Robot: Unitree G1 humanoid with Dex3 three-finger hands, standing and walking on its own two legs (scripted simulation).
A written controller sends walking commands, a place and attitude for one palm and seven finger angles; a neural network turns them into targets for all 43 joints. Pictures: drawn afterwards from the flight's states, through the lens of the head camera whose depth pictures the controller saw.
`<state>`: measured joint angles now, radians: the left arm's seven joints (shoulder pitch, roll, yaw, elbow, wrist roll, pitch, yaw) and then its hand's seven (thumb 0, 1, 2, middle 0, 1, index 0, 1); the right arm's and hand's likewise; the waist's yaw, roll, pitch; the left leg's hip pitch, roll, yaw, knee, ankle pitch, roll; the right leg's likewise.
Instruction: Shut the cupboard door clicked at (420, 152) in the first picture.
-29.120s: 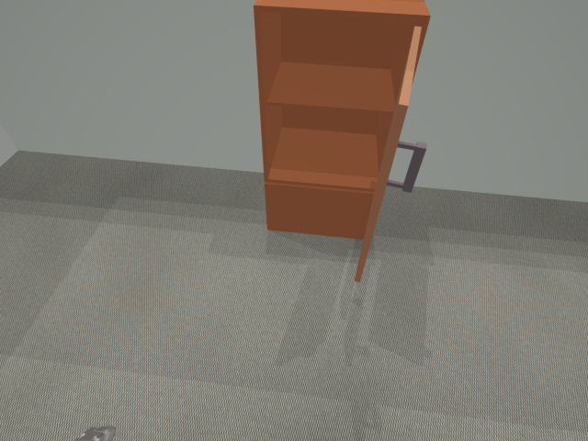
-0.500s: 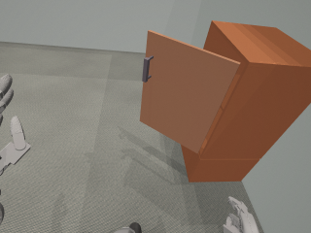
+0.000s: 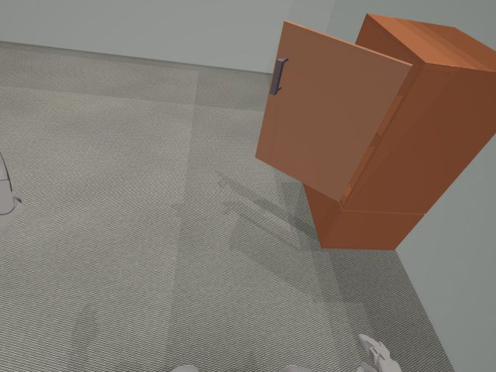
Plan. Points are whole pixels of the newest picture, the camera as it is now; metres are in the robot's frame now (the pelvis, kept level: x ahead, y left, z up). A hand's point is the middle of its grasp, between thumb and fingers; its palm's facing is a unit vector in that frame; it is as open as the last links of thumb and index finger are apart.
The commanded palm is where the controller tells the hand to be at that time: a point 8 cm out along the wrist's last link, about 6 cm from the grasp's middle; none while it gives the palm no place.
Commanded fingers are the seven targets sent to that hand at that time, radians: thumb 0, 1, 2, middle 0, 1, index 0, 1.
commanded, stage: stop stepping back and stand still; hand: left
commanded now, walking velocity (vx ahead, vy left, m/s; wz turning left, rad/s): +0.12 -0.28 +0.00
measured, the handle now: (279, 75) +1.09 -0.04 +0.02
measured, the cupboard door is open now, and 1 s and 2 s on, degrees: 52 52 52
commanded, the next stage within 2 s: let the arm hang, fingers relaxed in 0.86 s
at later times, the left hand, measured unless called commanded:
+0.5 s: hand out of the picture +0.02 +0.39 +0.25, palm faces +0.56 -0.79 -0.24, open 7.4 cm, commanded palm -0.04 +0.41 +0.23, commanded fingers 0.00 0.90 0.90 -0.20 -0.30 -0.20 -0.30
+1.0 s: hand out of the picture +0.02 +0.38 +0.19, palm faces +0.39 -0.81 -0.44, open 7.4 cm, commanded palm none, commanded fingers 0.00 0.90 0.90 -0.20 -0.30 -0.20 -0.30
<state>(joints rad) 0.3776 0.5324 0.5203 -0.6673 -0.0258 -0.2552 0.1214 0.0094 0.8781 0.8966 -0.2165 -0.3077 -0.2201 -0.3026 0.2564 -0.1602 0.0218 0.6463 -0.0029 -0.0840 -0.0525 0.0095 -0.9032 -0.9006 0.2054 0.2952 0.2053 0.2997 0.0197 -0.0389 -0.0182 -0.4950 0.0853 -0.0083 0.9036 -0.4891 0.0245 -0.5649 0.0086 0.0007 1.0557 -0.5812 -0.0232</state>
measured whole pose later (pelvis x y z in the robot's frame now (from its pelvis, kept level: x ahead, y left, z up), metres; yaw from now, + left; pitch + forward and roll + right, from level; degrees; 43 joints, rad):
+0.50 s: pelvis -0.19 +0.11 +0.02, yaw -1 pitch -2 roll -2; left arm 0.33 0.41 0.46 -0.49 -0.06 -0.16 0.20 0.01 0.89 0.90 -0.21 -0.31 -0.21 -0.30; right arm 0.25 -0.22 0.00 0.62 0.01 -0.04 -0.09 0.01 -0.90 -0.90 0.20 0.29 0.20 0.30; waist 0.00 -0.04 -0.06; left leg -0.36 0.11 0.03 0.73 -0.40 0.00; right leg -0.35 -0.01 -0.05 0.85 -0.54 -0.04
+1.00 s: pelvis -0.20 +0.13 +0.03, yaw -3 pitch -1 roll -2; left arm 0.45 0.38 0.38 -0.37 0.00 -0.18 0.14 0.01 0.89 0.90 -0.21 -0.31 -0.21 -0.30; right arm 0.25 -0.26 -0.03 0.72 0.00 -0.06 -0.03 0.01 -0.91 -0.90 0.20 0.29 0.20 0.30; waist -0.01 0.03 -0.02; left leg -0.42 0.05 0.06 0.72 -0.26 0.02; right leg -0.25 -0.02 -0.10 0.74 -0.44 0.01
